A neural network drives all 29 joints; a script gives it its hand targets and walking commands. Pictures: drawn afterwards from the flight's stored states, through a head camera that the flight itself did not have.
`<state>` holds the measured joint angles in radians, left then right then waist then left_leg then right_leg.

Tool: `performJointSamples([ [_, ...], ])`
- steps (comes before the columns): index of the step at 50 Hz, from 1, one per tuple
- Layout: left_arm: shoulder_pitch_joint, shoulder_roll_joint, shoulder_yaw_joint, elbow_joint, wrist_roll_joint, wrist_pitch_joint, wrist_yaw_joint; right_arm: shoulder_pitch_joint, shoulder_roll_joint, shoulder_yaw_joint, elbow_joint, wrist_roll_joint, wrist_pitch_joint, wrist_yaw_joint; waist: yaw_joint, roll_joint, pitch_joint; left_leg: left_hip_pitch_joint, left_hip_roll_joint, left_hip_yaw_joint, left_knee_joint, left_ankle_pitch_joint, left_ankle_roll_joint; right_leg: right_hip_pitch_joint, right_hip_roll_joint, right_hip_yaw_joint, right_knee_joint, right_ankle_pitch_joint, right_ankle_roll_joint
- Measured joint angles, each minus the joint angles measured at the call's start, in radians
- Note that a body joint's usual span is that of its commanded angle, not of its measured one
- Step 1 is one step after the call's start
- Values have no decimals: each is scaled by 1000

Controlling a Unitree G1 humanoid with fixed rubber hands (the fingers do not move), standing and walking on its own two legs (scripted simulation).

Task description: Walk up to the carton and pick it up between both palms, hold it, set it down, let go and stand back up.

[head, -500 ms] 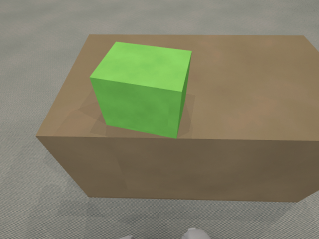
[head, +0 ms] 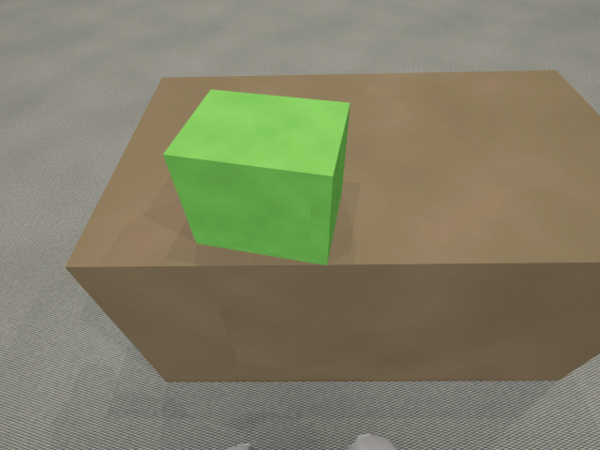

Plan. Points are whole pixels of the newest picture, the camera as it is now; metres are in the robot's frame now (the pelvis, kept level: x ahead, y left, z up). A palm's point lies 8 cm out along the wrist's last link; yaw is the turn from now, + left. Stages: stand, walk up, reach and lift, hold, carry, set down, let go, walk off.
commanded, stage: walk up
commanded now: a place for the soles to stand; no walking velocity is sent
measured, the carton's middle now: (268, 177) +0.57 +0.04 +0.03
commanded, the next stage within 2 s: none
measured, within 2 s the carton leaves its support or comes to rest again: neither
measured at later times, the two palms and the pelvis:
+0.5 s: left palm out of the picture +0.06 +0.32 -0.10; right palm out of the picture +0.03 -0.31 -0.11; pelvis -0.02 +0.01 +0.00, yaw -2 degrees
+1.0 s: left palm out of the picture +0.05 +0.31 -0.10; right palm out of the picture +0.03 -0.31 -0.11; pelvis -0.02 +0.00 +0.01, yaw -2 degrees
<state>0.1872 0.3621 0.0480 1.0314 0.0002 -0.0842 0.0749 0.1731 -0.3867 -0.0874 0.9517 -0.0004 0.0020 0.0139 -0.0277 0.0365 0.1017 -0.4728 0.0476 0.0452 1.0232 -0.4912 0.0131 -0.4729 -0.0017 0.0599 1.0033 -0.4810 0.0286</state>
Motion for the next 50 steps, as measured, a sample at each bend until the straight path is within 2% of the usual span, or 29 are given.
performJointSamples([
  [3, -5, 0, 0, 12, 0, 1, 0, 0, 0, 0, 12, 0, -12, 0, 0, -3, -1, 0, -1, 8, -6, 0, 0, -6, -1, 7, 0, 10, -5],
  [6, -6, 0, 0, 13, 0, 3, 0, 0, 0, 1, 24, 0, -13, 0, 0, -3, -6, 0, 4, 8, -13, 3, 1, -9, -1, -2, 6, -61, -13],
  [9, -6, 0, 0, 11, 0, 2, -4, 0, 0, 3, 24, 0, -12, 0, 0, -5, -2, 0, 9, 6, -5, 3, 0, -6, 0, -7, -9, 45, -9],
  [14, -2, 0, 0, 20, 0, 3, -7, -2, -2, 3, 20, 0, 5, 0, 0, -4, 0, 0, 5, 4, 2, -28, 0, -5, 0, -4, -9, 22, 1],
  [19, -3, 0, -1, 23, 0, 5, -7, -2, -1, 3, 38, 0, 0, 0, 0, -7, 3, 0, -3, 13, -7, 14, 3, -10, -2, 10, -9, 29, -8],
  [23, -6, 0, -1, 20, 0, 5, -8, -2, 0, 3, 56, 0, -2, 0, 0, -7, 0, 0, 3, 13, -17, 18, 11, -12, -2, 2, -3, -47, -15],
  [26, -6, 0, -1, 25, 0, 5, -11, -2, 0, 3, 53, 0, 0, 0, 0, -8, 6, 0, 7, 12, -4, 15, 10, -6, -2, -1, -22, 69, -10],
  [28, -2, -1, -1, 32, 0, 5, -12, -3, 0, 3, 48, 0, 11, 0, 0, -7, 7, 0, 6, 10, 3, -1, 9, -3, -2, -2, -22, 55, 8],
  [31, -2, -1, -1, 37, 0, 5, -12, -3, -2, 3, 46, 0, 14, 0, 0, -5, 11, 0, 4, 8, 10, -19, 9, -2, -2, 2, -22, 42, 8],
  [34, -2, -1, -1, 39, 0, 6, -12, -2, -1, 3, 53, 0, 12, 0, 0, -8, 11, 0, -6, 15, 4, 18, 13, -4, -8, 12, -22, 45, 8],
  [38, -5, -1, -1, 35, 0, 14, -12, -2, 4, 3, 73, 0, 3, 0, 0, -10, 3, 0, -7, 21, -18, 19, 25, -12, -8, 16, -8, -46, -14],
  [43, -4, -1, -1, 43, 0, 15, -12, -3, 5, 3, 72, 0, -10, 0, 0, -14, 2, 0, -7, 24, -47, 37, 25, -12, -8, 11, -5, -70, -18],
  [45, -4, -1, -1, 48, 0, 16, -12, -3, 5, 3, 71, 0, -10, 0, 0, -15, 3, 0, -7, 25, -47, 36, 22, -5, -8, -3, -7, -56, -20],
  [47, -5, -1, -2, 52, 0, 15, -12, -3, 5, 3, 66, 0, -7, 0, 0, -12, 6, 0, -6, 22, -39, 33, 14, 7, -7, -11, -35, 53, -17],
  [50, -1, -3, -1, 46, 0, 15, -12, -7, 5, 5, 61, 0, 12, 0, 0, 0, 12, 0, -3, 6, -21, -8, 12, 18, -5, -27, -35, 33, -6],
])
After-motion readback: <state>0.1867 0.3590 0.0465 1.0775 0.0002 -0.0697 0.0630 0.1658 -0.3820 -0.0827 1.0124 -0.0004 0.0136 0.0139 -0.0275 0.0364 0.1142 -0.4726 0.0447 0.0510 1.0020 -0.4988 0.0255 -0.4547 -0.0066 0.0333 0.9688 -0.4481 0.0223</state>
